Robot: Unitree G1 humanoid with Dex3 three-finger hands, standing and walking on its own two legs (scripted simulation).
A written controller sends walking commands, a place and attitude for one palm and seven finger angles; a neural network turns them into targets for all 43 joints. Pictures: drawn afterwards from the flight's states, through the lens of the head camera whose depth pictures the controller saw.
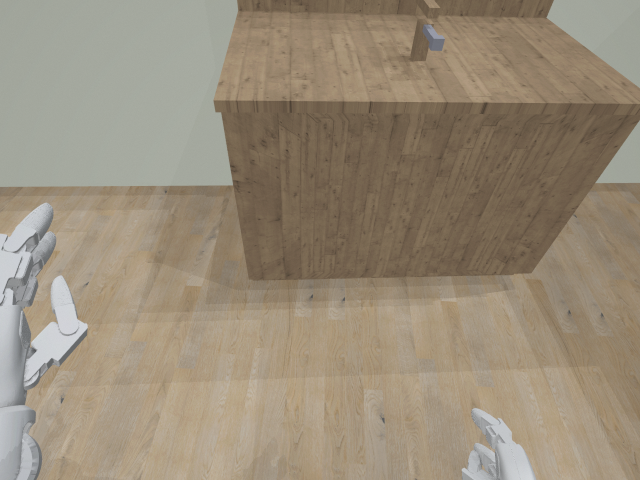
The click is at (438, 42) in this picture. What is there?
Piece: tap's lever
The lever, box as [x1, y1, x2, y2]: [429, 35, 444, 50]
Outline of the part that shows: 431,35 429,43 430,49 441,50 444,38 442,35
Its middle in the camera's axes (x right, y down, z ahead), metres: +0.28 -0.48 +0.95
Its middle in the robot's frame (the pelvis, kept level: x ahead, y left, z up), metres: +1.06 -0.21 +0.12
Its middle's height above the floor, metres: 0.89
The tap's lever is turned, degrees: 0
